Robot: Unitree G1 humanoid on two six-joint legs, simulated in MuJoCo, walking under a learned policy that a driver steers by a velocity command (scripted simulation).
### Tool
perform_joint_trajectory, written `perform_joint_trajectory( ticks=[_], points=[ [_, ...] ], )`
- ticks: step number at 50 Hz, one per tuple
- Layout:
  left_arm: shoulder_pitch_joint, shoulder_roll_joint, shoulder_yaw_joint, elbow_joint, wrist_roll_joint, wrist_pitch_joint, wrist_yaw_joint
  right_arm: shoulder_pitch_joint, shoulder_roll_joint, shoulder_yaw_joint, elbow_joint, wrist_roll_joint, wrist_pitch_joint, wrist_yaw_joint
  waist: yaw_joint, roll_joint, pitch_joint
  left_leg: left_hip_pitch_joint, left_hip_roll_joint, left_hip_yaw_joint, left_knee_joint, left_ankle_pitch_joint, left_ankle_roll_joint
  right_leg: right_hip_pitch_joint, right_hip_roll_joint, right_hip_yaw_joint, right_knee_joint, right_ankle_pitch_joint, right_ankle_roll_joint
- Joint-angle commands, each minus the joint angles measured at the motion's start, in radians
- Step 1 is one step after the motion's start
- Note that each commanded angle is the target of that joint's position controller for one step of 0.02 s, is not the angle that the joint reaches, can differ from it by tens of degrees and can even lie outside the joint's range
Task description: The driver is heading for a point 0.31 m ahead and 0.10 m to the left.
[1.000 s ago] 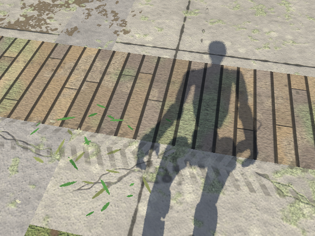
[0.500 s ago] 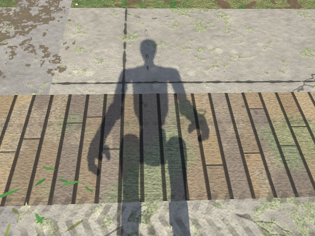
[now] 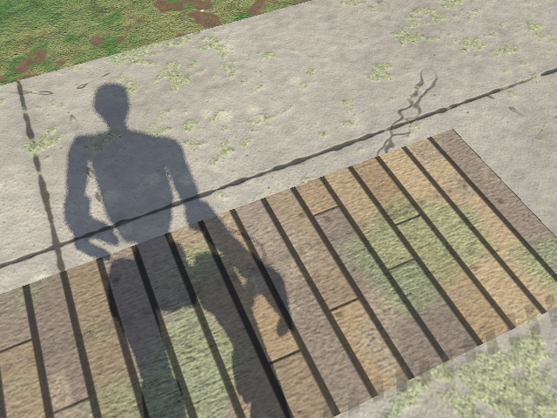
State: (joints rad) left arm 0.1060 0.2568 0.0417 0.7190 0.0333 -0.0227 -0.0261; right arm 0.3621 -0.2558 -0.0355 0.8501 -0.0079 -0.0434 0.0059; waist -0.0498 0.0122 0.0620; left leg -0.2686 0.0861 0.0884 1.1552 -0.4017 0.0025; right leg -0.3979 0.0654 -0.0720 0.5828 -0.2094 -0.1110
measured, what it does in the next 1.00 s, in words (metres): walks ahead: left foot, then right foot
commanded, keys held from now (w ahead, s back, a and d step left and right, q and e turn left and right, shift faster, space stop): w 0.02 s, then w+q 0.14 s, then no key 0.84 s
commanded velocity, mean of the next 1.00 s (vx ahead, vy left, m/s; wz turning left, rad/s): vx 0.20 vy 0.00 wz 0.01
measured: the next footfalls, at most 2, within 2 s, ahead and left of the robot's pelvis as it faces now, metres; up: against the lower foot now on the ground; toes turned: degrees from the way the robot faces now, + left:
left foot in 0.42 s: +0.36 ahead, +0.11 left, +0.00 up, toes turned +6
right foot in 0.76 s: +0.32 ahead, -0.11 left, +0.00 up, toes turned +4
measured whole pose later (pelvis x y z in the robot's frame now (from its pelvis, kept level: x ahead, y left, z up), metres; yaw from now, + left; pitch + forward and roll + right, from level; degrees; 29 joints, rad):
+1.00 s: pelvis +0.28 +0.00 +0.02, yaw +4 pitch -1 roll +0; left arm 0.30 0.17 -0.01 1.10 0.01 -0.02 0.04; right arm 0.27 -0.19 -0.01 1.06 -0.01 0.00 -0.02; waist -0.02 0.01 0.01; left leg -0.23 -0.01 0.05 0.38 -0.14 0.03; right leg -0.14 0.02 0.00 0.39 -0.23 -0.01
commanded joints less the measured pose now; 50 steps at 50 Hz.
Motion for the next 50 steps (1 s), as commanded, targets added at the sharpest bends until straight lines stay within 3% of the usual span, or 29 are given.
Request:
perform_joint_trajectory(
  ticks=[1, 2, 4, 8, 11, 15, 18, 19, 20, 21, 22, 23, 24, 25, 26, 28, 30, 34, 37, 39, 40, 41, 43, 44, 46, 50],
  points=[
    [0.191, 0.124, 0.038, 0.032, -0.018, -0.017, 0.026, -0.034, -0.102, -0.018, -0.097, -0.01, -0.02, 0.007, 0.062, -0.038, -0.101, -0.346, 0.051, -0.097, 0.03, 0.06, 0.018, 0.379, -0.3, 0.352, -0.308, 0.364, -0.143],
    [0.159, 0.101, 0.028, 0.031, -0.016, -0.026, 0.024, 0.02, -0.097, -0.016, -0.067, -0.021, -0.001, 0.011, 0.031, -0.047, -0.097, -0.28, 0.052, -0.097, -0.001, 0.073, 0.014, 0.32, -0.277, 0.293, -0.338, 0.367, -0.123],
    [0.172, 0.098, 0.025, 0.047, -0.018, -0.048, 0.02, 0.047, -0.086, -0.019, -0.045, -0.024, 0.022, 0.024, 0.016, -0.053, -0.092, -0.251, 0.036, -0.09, -0.025, 0.106, 0.012, 0.279, -0.261, 0.24, -0.388, 0.377, -0.118],
    [0.23, 0.112, 0.029, 0.091, -0.015, -0.066, 0.019, -0.083, -0.074, -0.025, -0.068, -0.013, 0.03, 0.034, 0.05, -0.054, -0.002, -0.39, 0.02, -0.132, -0.124, 0.255, 0.01, 0.291, -0.254, 0.149, -0.47, 0.299, -0.085],
    [0.236, 0.093, 0.015, 0.116, -0.024, -0.07, 0.023, -0.142, -0.054, -0.019, -0.085, -0.021, 0.021, 0.029, 0.042, -0.054, 0.017, -0.366, -0.011, -0.097, -0.285, 0.338, 0.003, 0.305, -0.228, 0.057, -0.423, 0.629, -0.059],
    [0.295, 0.087, 0.003, 0.17, -0.026, -0.066, 0.035, -0.225, -0.016, 0.003, -0.094, -0.023, 0.012, 0.023, 0.084, -0.082, -0.001, -0.252, -0.055, -0.002, -0.494, 0.427, 0.023, 0.359, -0.212, 0.009, -0.356, 0.807, -0.027],
    [0.294, 0.107, 0.004, 0.2, -0.019, -0.057, 0.046, -0.158, -0.039, 0.0, -0.065, -0.029, 0.001, 0.009, 0.055, -0.109, -0.031, -0.165, -0.104, 0.006, -0.564, 0.332, 0.065, 0.438, -0.239, 0.033, -0.226, 0.961, -0.019],
    [0.281, 0.114, 0.006, 0.204, -0.02, -0.055, 0.051, -0.087, -0.055, -0.007, -0.037, -0.032, -0.007, 0.001, 0.025, -0.108, -0.058, -0.1, -0.125, 0.003, -0.609, 0.316, 0.083, 0.457, -0.238, 0.044, -0.145, 0.995, -0.013],
    [0.261, 0.123, 0.007, 0.209, -0.027, -0.051, 0.052, 0.008, -0.065, -0.012, -0.003, -0.039, -0.022, -0.006, -0.029, -0.078, -0.094, 0.016, -0.124, -0.008, -0.73, 0.429, 0.101, 0.445, -0.211, 0.031, -0.009, 0.924, 0.006],
    [0.267, 0.114, 0.001, 0.194, -0.037, -0.057, 0.053, 0.101, -0.122, -0.024, 0.027, -0.05, -0.036, -0.015, -0.056, -0.017, -0.179, 0.229, 0.001, -0.109, -0.719, 0.847, 0.129, 0.319, -0.165, 0.018, 0.166, 0.653, 0.031],
    [0.417, 0.005, -0.024, 0.197, -0.071, -0.056, 0.05, 0.149, -0.209, -0.045, 0.04, -0.048, -0.03, -0.019, -0.004, 0.203, -0.348, 0.529, 0.305, -0.393, -0.613, 1.421, 0.318, 0.079, -0.02, -0.011, 0.507, -0.129, 0.065],
    [0.416, 0.057, -0.009, 0.234, -0.063, -0.034, 0.053, 0.139, -0.156, -0.032, 0.035, 0.011, -0.024, -0.01, -0.009, 0.117, -0.451, 0.515, 0.344, -0.489, -0.644, 1.503, 0.397, 0.047, 0.031, 0.131, 0.616, -0.405, 0.076],
    [0.353, 0.07, -0.004, 0.226, -0.043, -0.021, 0.052, 0.044, -0.137, -0.026, 0.02, 0.023, -0.019, -0.009, 0.012, 0.063, -0.329, 0.378, 0.307, -0.404, -0.719, 1.286, 0.375, 0.017, -0.007, 0.172, 0.635, -0.375, 0.081],
    [0.294, 0.061, -0.005, 0.222, -0.022, -0.014, 0.051, -0.054, -0.082, -0.009, 0.007, 0.015, -0.013, -0.014, 0.034, 0.033, -0.196, 0.248, 0.257, -0.349, -0.782, 1.071, 0.332, -0.008, -0.038, 0.164, 0.586, -0.335, 0.082],
    [0.266, 0.051, -0.006, 0.224, -0.012, -0.003, 0.049, -0.108, -0.039, 0.008, 0.005, 0.009, -0.009, -0.021, 0.06, 0.024, -0.113, 0.129, 0.209, -0.286, -0.836, 0.945, 0.285, 0.02, -0.069, 0.159, 0.504, -0.299, 0.09],
    [0.308, 0.017, -0.013, 0.254, -0.002, 0.025, 0.044, -0.147, -0.031, 0.016, 0.018, -0.007, -0.002, -0.029, 0.1, 0.067, -0.093, -0.011, 0.13, -0.186, -0.876, 0.816, 0.227, 0.151, -0.069, 0.112, 0.372, -0.24, 0.109],
    [0.317, -0.006, -0.021, 0.273, -0.009, 0.04, 0.049, -0.131, -0.053, 0.012, 0.036, -0.015, 0.0, -0.026, 0.097, 0.082, -0.117, -0.018, 0.111, -0.168, -0.884, 0.692, 0.218, 0.186, -0.062, 0.084, 0.251, -0.24, 0.12],
    [0.254, 0.006, -0.022, 0.287, -0.013, 0.056, 0.06, -0.124, -0.081, 0.002, 0.062, -0.014, 0.018, -0.022, 0.068, 0.112, -0.108, -0.064, 0.107, -0.217, -0.938, 0.195, 0.194, 0.218, -0.074, 0.064, 0.091, -0.141, 0.114],
    [0.256, -0.003, -0.028, 0.312, -0.003, 0.046, 0.059, -0.153, -0.068, 0.004, 0.071, 0.0, 0.039, -0.022, 0.085, 0.075, -0.046, -0.171, 0.085, -0.235, -0.949, -0.09, 0.125, 0.306, -0.08, 0.06, -0.089, -0.033, 0.088],
    [0.243, 0.039, -0.029, 0.308, 0.006, 0.025, 0.064, -0.114, -0.042, 0.006, 0.084, 0.002, 0.046, -0.02, 0.054, -0.018, 0.007, -0.167, 0.027, -0.207, -0.897, -0.076, 0.054, 0.249, -0.19, 0.215, -0.258, -0.086, 0.06],
    [0.206, 0.053, -0.026, 0.321, -0.016, 0.019, 0.064, -0.092, -0.013, 0.01, 0.095, 0.01, 0.05, -0.015, 0.017, -0.137, 0.044, -0.036, -0.038, -0.138, -0.858, 0.054, 0.038, 0.072, -0.205, 0.257, -0.312, -0.213, 0.046],
    [0.18, 0.023, -0.034, 0.321, -0.022, 0.009, 0.062, -0.08, -0.014, 0.011, 0.115, 0.005, 0.049, -0.014, 0.006, -0.143, 0.033, 0.095, -0.038, -0.13, -0.814, 0.165, 0.034, -0.001, -0.209, 0.266, -0.364, -0.255, 0.058],
    [0.165, 0.029, -0.031, 0.326, -0.029, -0.003, 0.064, -0.051, -0.023, 0.009, 0.143, -0.002, 0.043, -0.017, -0.004, -0.111, 0.003, 0.163, -0.019, -0.141, -0.805, 0.236, 0.038, 0.021, -0.179, 0.228, -0.362, -0.174, 0.08],
    [0.178, 0.021, -0.033, 0.333, -0.029, -0.006, 0.066, -0.051, -0.034, 0.007, 0.153, -0.005, 0.039, -0.018, 0.005, -0.085, -0.002, 0.145, -0.01, -0.15, -0.811, 0.242, 0.043, 0.062, -0.169, 0.211, -0.342, -0.117, 0.079],
    [0.213, 0.006, -0.033, 0.35, -0.028, -0.005, 0.066, -0.056, -0.02, 0.012, 0.17, -0.003, 0.033, -0.021, 0.023, -0.048, -0.009, 0.098, -0.003, -0.155, -0.827, 0.238, 0.044, 0.136, -0.16, 0.192, -0.312, -0.044, 0.07],
    [0.24, -0.004, -0.034, 0.371, -0.025, 0.0, 0.067, -0.06, -0.005, 0.018, 0.198, -0.001, 0.032, -0.028, 0.038, -0.02, -0.003, 0.078, -0.003, -0.153, -0.839, 0.243, 0.036, 0.172, -0.159, 0.182, -0.296, -0.007, 0.06]
  ],
)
